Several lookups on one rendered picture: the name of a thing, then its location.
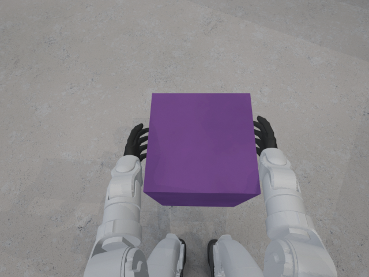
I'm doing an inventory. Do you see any carton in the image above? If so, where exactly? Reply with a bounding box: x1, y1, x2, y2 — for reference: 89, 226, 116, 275
143, 93, 261, 207

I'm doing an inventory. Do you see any left robot forearm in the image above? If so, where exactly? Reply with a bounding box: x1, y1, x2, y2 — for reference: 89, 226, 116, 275
84, 155, 143, 275

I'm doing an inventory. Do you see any left robot hand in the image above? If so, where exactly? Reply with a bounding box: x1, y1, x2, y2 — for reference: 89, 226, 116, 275
123, 123, 149, 162

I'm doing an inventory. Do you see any right robot forearm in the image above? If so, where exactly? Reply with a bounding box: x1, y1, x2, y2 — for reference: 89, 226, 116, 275
258, 148, 337, 273

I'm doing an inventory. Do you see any right robot shin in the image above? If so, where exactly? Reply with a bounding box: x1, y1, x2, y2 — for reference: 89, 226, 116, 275
213, 235, 232, 277

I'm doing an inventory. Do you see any left robot thigh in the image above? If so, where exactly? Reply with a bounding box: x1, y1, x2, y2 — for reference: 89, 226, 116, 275
146, 238, 185, 277

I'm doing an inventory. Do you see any right robot hand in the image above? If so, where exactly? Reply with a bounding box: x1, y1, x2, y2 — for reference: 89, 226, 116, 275
253, 116, 278, 157

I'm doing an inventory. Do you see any robot left upper arm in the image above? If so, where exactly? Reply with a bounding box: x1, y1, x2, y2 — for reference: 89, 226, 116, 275
84, 246, 149, 277

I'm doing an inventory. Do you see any robot right upper arm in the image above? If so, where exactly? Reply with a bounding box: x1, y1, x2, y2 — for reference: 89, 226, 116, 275
263, 238, 337, 277

